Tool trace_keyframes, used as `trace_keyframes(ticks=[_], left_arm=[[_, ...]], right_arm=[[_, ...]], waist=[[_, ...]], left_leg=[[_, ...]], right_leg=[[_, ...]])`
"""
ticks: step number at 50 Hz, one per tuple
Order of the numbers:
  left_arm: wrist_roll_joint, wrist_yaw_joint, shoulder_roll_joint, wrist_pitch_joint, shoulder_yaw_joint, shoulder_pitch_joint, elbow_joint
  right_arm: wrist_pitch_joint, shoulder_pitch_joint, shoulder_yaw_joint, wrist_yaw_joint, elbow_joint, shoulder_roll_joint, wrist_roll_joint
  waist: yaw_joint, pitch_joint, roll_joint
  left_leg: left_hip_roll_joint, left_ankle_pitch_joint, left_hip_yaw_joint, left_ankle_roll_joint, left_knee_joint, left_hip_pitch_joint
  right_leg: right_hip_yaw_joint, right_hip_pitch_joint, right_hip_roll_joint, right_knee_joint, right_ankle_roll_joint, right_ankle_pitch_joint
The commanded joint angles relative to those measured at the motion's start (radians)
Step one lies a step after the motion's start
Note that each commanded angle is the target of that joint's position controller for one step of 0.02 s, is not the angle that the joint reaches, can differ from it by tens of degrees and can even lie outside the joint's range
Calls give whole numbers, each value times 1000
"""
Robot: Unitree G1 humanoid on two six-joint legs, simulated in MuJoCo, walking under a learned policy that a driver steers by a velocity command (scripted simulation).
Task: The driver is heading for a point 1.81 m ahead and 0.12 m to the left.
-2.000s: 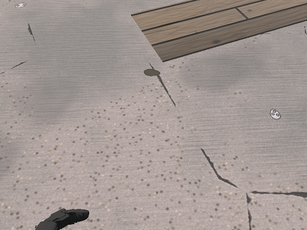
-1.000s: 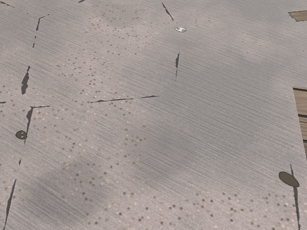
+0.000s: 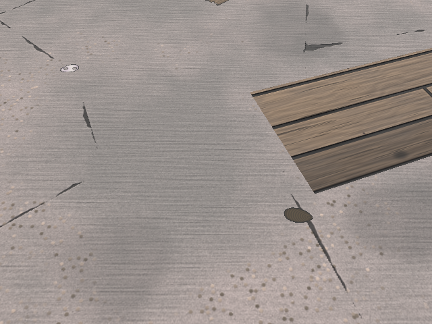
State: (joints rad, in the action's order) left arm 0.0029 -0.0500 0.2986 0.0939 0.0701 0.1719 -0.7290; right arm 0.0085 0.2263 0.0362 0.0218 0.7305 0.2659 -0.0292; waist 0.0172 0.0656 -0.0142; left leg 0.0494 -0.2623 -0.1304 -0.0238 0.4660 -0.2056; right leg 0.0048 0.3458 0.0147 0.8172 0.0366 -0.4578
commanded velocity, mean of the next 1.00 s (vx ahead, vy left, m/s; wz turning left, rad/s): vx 0.00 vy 0.00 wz -0.16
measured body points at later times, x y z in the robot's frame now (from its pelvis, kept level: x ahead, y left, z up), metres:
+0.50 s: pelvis -0.01 -0.03 +0.00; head +0.01 -0.03 +0.45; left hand +0.14 +0.20 -0.13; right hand +0.03 -0.30 -0.13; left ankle +0.00 +0.09 -0.74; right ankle -0.03 -0.11 -0.74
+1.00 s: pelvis -0.01 +0.00 +0.00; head +0.00 +0.00 +0.45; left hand +0.04 +0.24 -0.15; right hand +0.00 -0.25 -0.14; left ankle +0.00 +0.09 -0.74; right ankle -0.03 -0.11 -0.74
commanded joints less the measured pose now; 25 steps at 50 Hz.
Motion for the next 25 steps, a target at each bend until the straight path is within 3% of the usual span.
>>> trace_keyframes(ticks=[1, 3, 4, 5, 6, 7, 8, 9, 11, 13, 15, 22, 24, 25], left_arm=[[-7, 2, 69, -18, 11, -22, 90], [3, 9, 58, -31, 8, 25, 79], [18, 20, 81, -44, 11, 50, 71], [32, 32, 178, -61, 26, 73, 79], [13, 33, 270, -64, 50, 111, 80], [3, 37, 209, -66, 39, 136, 64], [3, 42, 144, -66, 14, 71, 63], [9, 47, 108, -63, 1, -2, 69], [5, 60, 91, -69, -9, -22, 66], [4, 60, 85, -77, -16, -4, 52], [8, 61, 86, -82, -19, 12, 33], [21, 63, 88, -84, -30, 20, -23], [10, 69, 76, -85, -38, -11, -36], [8, 70, 52, -92, -48, 1, -42]], right_arm=[[-5, 23, 59, -7, -40, 197, 1], [2, 5, 62, -9, -34, 201, 17], [5, 32, 59, -10, -22, 186, 18], [13, 71, 39, -16, -47, 106, 3], [31, 0, 24, -1, -95, 79, 5], [43, -26, 32, 4, -83, 122, 7], [45, -21, 35, -3, -64, 119, 21], [41, 0, 38, -9, -41, 126, 26], [40, 47, 45, -18, -6, 144, 6], [45, 58, 39, -24, 9, 123, 13], [52, 38, 32, -23, 13, 101, 16], [47, 20, 18, 1, 47, 77, 22], [32, 63, 7, 8, 75, 54, 18], [17, 73, 6, 14, 85, 73, 7]], waist=[[16, -112, 213], [-27, -120, 178], [-44, -129, 98], [-25, -150, -174], [-68, -121, -257], [-85, -117, -136], [-44, -65, -111], [-9, -40, -103], [2, -74, -127], [0, -104, -89], [-13, -86, -92], [-29, -60, -103], [15, -68, -62], [14, -89, -22]], left_leg=[[241, 549, 150, -160, -44, 134], [222, 462, 107, -109, 44, 67], [192, 330, 69, -51, 132, -24], [92, -110, -14, 23, 378, -248], [-38, -385, 47, 46, 499, -355], [-3, -361, 126, 49, 582, -339], [5, -285, 146, 47, 592, -330], [13, -212, 153, 46, 553, -311], [-7, -134, 131, 55, 554, -270], [-16, -113, 131, 61, 521, -234], [-17, -112, 133, 63, 437, -221], [-47, -123, 127, 29, 137, -53], [-42, 65, 128, 14, -92, 84], [17, 177, 199, 6, -154, 186]], right_leg=[[69, -13, 22, -127, -31, 2], [78, -143, 37, -350, -61, 149], [2, -256, 12, -490, -76, 275], [-335, -405, -255, -558, -124, 452], [-486, -309, -430, -505, -296, 801], [-415, -296, -391, -493, -337, 829], [-324, -256, -321, -501, -313, 780], [-256, -232, -251, -514, -263, 726], [-193, -265, -195, -502, -237, 828], [-176, -278, -193, -501, -232, 826], [-188, -279, -196, -513, -234, 737], [-253, -193, -202, -496, -242, 568], [-249, -143, -179, -463, -198, 534], [-250, -92, -161, -456, -154, 476]])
